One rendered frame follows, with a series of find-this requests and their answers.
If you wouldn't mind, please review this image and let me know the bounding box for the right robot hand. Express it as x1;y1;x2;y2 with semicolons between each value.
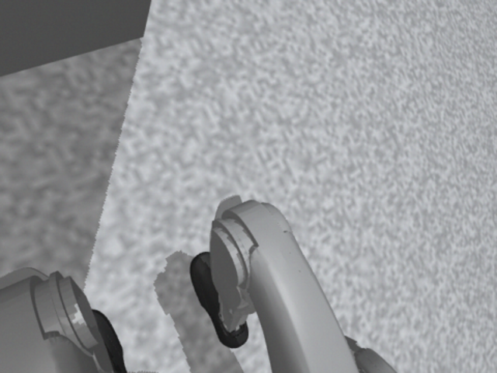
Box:
345;336;397;373

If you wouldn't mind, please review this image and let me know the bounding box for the right robot foot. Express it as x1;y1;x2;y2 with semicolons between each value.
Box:
189;252;249;348

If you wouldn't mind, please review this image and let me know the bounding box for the left robot foot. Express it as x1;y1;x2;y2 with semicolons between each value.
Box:
92;309;127;373

